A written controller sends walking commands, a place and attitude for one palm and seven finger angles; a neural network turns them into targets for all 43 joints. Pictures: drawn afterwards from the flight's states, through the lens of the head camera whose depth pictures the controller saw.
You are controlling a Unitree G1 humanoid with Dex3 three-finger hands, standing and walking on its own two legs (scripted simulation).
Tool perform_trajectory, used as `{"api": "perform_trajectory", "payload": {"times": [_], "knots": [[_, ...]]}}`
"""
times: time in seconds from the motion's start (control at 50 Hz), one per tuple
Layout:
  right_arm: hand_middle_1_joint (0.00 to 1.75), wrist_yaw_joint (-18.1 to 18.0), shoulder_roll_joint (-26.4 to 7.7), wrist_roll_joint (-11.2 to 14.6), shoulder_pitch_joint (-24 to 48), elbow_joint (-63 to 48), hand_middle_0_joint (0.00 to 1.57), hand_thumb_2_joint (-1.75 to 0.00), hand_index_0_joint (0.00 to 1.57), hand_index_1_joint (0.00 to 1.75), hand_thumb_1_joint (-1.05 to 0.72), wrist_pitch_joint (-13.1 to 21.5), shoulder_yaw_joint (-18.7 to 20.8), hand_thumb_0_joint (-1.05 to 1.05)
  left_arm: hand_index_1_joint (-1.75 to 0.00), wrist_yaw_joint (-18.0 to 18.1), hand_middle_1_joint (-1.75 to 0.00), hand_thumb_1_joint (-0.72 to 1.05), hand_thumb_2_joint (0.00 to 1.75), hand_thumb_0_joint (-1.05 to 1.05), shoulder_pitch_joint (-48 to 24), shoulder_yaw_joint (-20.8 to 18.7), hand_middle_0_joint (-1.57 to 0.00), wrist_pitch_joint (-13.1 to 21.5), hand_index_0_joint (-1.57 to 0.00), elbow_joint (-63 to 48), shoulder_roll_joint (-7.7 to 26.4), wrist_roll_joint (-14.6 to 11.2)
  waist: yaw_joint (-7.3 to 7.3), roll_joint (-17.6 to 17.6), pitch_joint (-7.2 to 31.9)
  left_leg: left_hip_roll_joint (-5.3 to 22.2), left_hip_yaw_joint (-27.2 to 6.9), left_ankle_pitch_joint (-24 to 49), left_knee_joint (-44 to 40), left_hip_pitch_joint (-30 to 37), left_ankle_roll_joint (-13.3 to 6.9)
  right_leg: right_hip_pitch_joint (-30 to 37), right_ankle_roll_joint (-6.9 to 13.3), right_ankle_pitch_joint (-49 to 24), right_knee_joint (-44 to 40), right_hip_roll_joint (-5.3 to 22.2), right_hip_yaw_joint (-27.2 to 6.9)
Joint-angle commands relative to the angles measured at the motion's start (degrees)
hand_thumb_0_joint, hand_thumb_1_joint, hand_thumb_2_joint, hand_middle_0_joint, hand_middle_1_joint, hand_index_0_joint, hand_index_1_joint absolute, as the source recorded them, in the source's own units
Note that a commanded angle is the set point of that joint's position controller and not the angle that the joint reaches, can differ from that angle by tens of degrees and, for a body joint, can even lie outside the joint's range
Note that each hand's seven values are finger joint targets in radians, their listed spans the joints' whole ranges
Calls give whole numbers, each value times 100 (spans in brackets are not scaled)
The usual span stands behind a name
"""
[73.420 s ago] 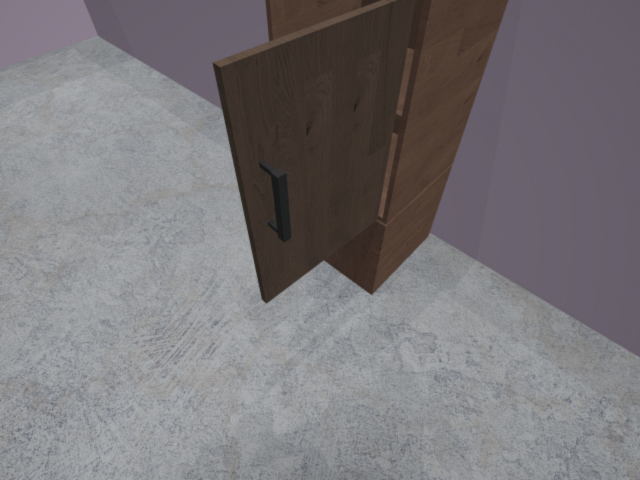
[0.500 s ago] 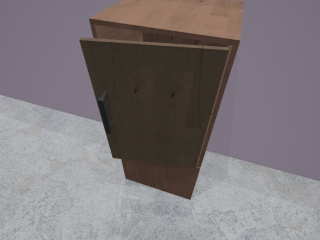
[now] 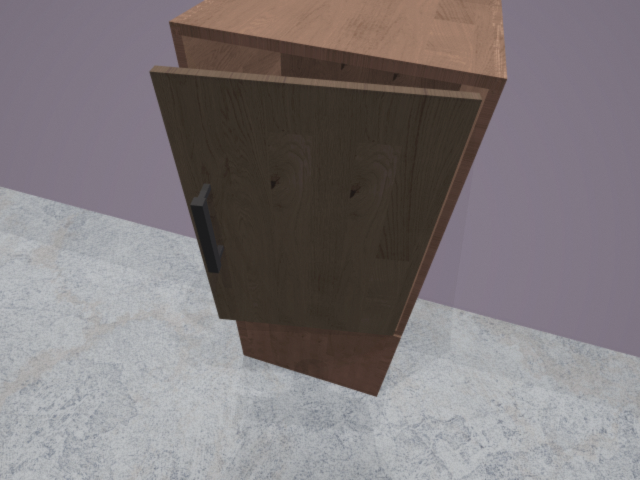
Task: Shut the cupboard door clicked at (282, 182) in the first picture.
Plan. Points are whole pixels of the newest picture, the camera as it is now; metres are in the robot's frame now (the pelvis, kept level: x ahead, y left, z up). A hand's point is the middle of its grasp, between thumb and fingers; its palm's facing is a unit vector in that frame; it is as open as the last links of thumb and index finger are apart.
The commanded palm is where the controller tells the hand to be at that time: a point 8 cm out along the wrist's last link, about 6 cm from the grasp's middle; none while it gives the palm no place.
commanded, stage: come to a stop and stand still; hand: left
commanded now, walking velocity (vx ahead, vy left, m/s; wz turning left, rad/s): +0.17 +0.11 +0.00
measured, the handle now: (210, 230) +0.49 +0.22 +0.00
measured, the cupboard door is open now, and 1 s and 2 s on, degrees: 12 12 12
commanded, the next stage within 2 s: look again from close up in 0.98 s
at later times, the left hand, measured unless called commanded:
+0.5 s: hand out of the picture +0.11 +0.21 -0.17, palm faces +0.04 -0.97 -0.23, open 7.4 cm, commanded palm none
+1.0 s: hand out of the picture +0.04 +0.22 -0.16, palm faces -0.02 -0.97 -0.23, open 7.4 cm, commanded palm none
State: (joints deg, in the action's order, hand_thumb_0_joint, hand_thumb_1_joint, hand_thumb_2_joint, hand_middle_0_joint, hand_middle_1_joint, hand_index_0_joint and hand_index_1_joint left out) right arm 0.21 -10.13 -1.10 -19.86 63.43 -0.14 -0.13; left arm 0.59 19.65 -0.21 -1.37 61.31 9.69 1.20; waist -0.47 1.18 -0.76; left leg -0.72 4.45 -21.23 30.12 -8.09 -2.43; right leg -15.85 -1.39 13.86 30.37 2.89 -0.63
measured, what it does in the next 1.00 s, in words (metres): steps on the spot: left foot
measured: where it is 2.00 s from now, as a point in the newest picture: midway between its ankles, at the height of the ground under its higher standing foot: outside the picture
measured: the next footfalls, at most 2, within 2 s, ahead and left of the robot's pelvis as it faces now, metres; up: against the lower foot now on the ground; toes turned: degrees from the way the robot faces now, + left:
left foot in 0.64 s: +0.06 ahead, +0.12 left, +0.00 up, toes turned -1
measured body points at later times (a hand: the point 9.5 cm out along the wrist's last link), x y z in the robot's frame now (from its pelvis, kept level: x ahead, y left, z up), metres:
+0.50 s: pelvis +0.04 +0.02 +0.00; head +0.08 +0.02 +0.44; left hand +0.10 +0.26 -0.16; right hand +0.04 -0.20 -0.16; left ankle -0.05 +0.09 -0.73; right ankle +0.05 -0.10 -0.73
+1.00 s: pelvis +0.03 +0.03 +0.01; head +0.05 +0.02 +0.46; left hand +0.04 +0.27 -0.14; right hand +0.07 -0.20 -0.15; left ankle +0.02 +0.11 -0.73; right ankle +0.05 -0.10 -0.73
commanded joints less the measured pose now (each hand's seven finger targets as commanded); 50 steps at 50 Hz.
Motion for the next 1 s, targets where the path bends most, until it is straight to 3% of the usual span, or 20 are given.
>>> {"api": "perform_trajectory", "payload": {"times": [0.0, 0.06, 0.1, 0.16, 0.22, 0.3, 0.36, 0.4, 0.44, 0.46, 0.48, 0.5, 0.52, 0.54, 0.58, 0.6, 0.64, 0.74, 0.84, 0.98], "knots": [[30, -156, -855, 38, -566, -140, 20, -90, 20, 30, -90, 177, 208, 0, -30, 75, -30, 90, 90, 0, -233, -153, -20, 209, -20, -507, 399, 46, 127, -1103, -551, 1190, -1115, 1302, -1279, -18, -392, -479, 272, 261, 589, -160, 528], [30, -213, -642, 34, -639, -96, 20, -90, 20, 30, -90, 194, 163, 0, -30, 85, -30, 90, 90, 0, -113, -141, -20, 256, -20, -427, 234, 4, 46, -750, -601, 1152, -815, 3308, -748, 289, -484, -356, 312, 420, 383, -118, 626], [30, -286, -478, 76, -478, -151, 20, -90, 20, 30, -90, 219, 129, 0, -30, 151, -30, 90, 90, 0, 465, -167, -20, 282, -20, -177, 246, -20, -160, -157, -395, 779, -377, 4017, -25, -384, -120, 869, 454, -1782, 133, 200, 154], [30, -343, -242, 162, -393, -167, 20, -90, 20, 30, -90, 167, 167, 0, -30, 276, -30, 90, 90, 0, 730, -213, -20, 287, -20, 53, 538, -105, -67, 803, -117, 457, -233, 2571, 95, -822, 316, 1582, 808, -5011, 207, 1021, -291], [30, -378, -275, 112, -603, 5, 20, -90, 20, 30, -90, 141, 246, 0, -30, 327, -30, 90, 90, 0, 15, -190, -20, 105, -20, -291, 306, -105, 99, -442, -325, 862, -388, 5352, -461, 106, 316, 584, 230, -2948, 560, 385, 289], [30, -417, -523, 32, -634, -64, 20, -90, 20, 30, -90, 28, 390, 0, -30, 307, -30, 90, 90, 0, -402, -280, -20, -42, -20, -591, 258, -56, 209, -1016, -477, 1464, -778, 7666, -399, 1125, -136, -627, 149, 886, 890, -176, 570], [30, -431, -529, -12, -367, -206, 20, -90, 20, 30, -90, -5, 431, 0, -30, 263, -30, 90, 90, 0, -576, -324, -20, -72, -20, -762, 216, -30, 161, -808, -449, 1567, -832, 7014, -412, 999, -500, -662, 227, 1010, 1123, -185, 447], [30, -416, -593, -1, -90, -309, 20, -90, 20, 30, -90, 0, 454, 0, -30, 233, -30, 90, 90, 0, -337, -336, -20, -36, -20, -766, 213, -15, -26, -774, -141, 1423, -683, 7110, -92, 1128, -419, -319, 241, 401, 484, -208, 541], [30, -389, -613, 74, -5, -389, 20, -90, 20, 30, -90, 22, 493, 0, -30, 226, -30, 90, 90, 0, 227, -360, -20, 62, -20, -600, 385, -2, -239, -509, 421, 1007, -433, 6354, 830, 767, -79, 840, 337, -1998, -431, 17, 391], [30, -368, -459, 127, -70, -463, 20, -90, 20, 30, -90, 25, 509, 0, -30, 270, -30, 90, 90, 0, 526, -413, -20, 125, -20, -493, 708, 20, -265, 218, 867, 519, -223, 4404, 1759, -122, 138, 1843, 766, -4533, -219, 804, -476], [30, -267, -471, 238, 758, -1076, 20, -90, 20, 30, -90, 245, 441, 0, -30, 388, -30, 90, 90, 0, 710, -438, -20, 318, -20, -370, 913, 50, -432, 1320, 798, 14, -12, -95, 2548, -1751, 271, 2432, 779, -7014, -327, 1162, -767], [30, -193, -176, 187, 734, -1287, 20, -90, 20, 30, -90, 107, 424, 0, -30, 371, -30, 90, 90, 0, 368, -310, -20, 330, -20, -724, 921, 17, -180, 1329, 729, 273, -665, -585, 2617, -1518, 149, 1549, 1080, -5466, -365, 1517, -986], [30, -167, -136, 158, 734, -1225, 20, -90, 20, 30, -90, -9, 408, 0, -30, 349, -30, 90, 90, 0, -225, -249, -20, 306, -20, -871, 648, 48, 85, 609, 298, 302, -554, -768, 2285, -1221, 143, 692, 1145, -4267, -583, 1323, -525], [30, -128, 8, 123, 522, -1144, 20, -90, 20, 30, -90, -21, 329, 0, -30, 345, -30, 90, 90, 0, -500, -254, -20, 319, -20, -959, 692, 73, 235, 506, 228, 323, -373, -709, 1618, -1025, 169, 390, 1118, -3751, -603, 1195, -304], [30, -88, 85, 53, 100, -968, 20, -90, 20, 30, -90, 30, 286, 0, -30, 315, -30, 90, 90, 0, -542, -227, -20, 343, -20, -965, 804, 13, 381, -310, 298, 156, -96, 567, 234, -232, 220, 25, 908, -2499, -205, 874, -141], [30, -84, -70, 37, -91, -855, 20, -90, 20, 30, -90, 73, 277, 0, -30, 285, -30, 90, 90, 0, -515, -184, -20, 319, -20, -915, 767, -42, 369, -558, 230, 255, -261, 990, -260, 26, 199, -124, 687, -1494, -37, 631, -144], [30, -106, -627, -10, 110, -1036, 20, -90, 20, 30, -90, 144, 298, 0, -30, 248, -30, 90, 90, 0, -439, -168, -20, 213, -20, -957, 558, -77, 133, -1161, 28, 1190, -1318, 1293, -858, -716, -239, -7, 257, 462, -101, 10, 180], [30, -143, -731, 6, 644, -1196, 20, -90, 20, 30, -90, 141, 203, 0, -30, 155, -30, 90, 90, 0, -280, -57, -20, 164, -20, -707, 458, 7, -41, -467, -901, 889, -1241, -288, -1445, -1379, -217, 143, 321, 447, -395, -30, 39], [30, -104, -713, 13, 503, -1065, 20, -90, 20, 30, -90, 129, 171, 0, -30, 123, -30, 90, 90, 0, -188, -38, -20, 211, -20, -660, 541, 7, 20, -37, -594, 661, -1018, -546, -1466, -994, -138, 122, 326, 631, -748, 132, -182], [30, -114, -640, 38, 332, -795, 20, -90, 20, 30, -90, 188, 87, 0, -30, 128, -30, 90, 90, 0, -155, -23, -20, 281, -20, -537, 617, -22, 70, -25, -217, 578, -785, 590, -1181, -501, -103, 262, 365, 57, -773, 304, -283]]}}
